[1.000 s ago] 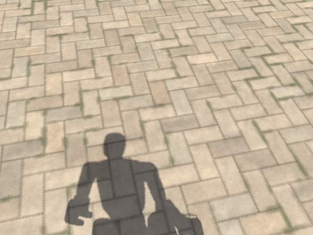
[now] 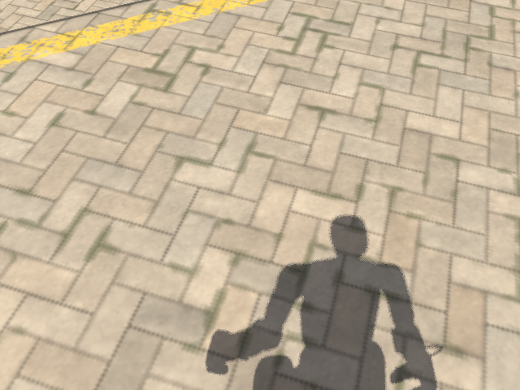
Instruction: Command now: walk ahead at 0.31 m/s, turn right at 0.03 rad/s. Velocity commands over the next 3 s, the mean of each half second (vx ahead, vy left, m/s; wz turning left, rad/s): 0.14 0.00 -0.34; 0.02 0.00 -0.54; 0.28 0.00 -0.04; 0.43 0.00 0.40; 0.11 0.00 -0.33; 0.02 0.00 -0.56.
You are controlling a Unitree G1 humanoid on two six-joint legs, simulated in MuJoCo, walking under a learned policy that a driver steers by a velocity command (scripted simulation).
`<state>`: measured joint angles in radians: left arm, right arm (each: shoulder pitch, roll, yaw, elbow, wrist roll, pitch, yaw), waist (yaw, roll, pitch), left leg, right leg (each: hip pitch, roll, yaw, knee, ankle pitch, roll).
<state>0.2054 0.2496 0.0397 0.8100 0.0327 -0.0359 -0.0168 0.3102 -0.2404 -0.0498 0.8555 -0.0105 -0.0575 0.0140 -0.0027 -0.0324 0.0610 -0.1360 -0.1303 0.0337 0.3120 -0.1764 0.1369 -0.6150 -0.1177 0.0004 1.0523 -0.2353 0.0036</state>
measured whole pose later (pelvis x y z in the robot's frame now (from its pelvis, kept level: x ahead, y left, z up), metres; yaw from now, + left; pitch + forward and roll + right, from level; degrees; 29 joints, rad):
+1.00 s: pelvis +0.18 +0.03 +0.00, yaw -31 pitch +1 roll -1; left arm 0.22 0.32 0.10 0.81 0.02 0.07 -0.03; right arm 0.22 -0.25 -0.02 0.74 -0.02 0.00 -0.05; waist 0.00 -0.06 0.04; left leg -0.19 0.00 0.04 0.40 -0.23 0.05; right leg -0.49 0.10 0.11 1.10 -0.40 0.04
